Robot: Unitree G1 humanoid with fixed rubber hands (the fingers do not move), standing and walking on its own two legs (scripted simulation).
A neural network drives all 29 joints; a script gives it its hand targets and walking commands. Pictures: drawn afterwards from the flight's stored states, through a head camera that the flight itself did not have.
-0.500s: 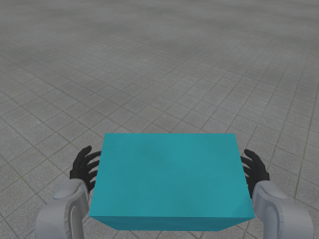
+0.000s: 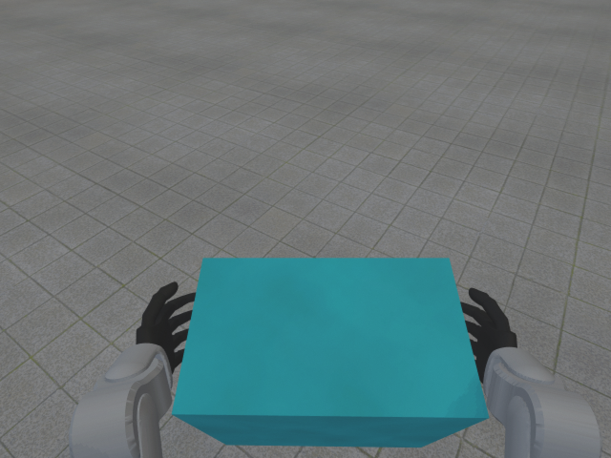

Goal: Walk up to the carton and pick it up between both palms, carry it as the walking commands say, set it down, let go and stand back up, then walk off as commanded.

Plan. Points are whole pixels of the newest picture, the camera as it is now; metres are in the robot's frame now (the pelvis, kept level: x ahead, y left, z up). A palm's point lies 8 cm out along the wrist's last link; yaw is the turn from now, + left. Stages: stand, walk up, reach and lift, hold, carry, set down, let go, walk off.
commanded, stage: carry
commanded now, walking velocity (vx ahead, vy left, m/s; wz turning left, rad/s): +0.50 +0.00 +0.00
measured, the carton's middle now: (323, 363) +0.27 +0.00 +0.02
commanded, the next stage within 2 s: none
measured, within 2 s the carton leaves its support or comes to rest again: neither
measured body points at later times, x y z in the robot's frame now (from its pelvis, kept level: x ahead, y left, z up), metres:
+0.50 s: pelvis +0.10 +0.01 +0.01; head +0.11 +0.01 +0.46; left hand +0.36 +0.19 +0.09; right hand +0.36 -0.18 +0.09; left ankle +0.05 +0.10 -0.73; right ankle +0.09 -0.12 -0.72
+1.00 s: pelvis +0.34 +0.03 +0.01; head +0.36 +0.04 +0.46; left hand +0.60 +0.21 +0.08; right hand +0.60 -0.16 +0.09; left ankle +0.31 +0.13 -0.73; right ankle +0.27 -0.07 -0.65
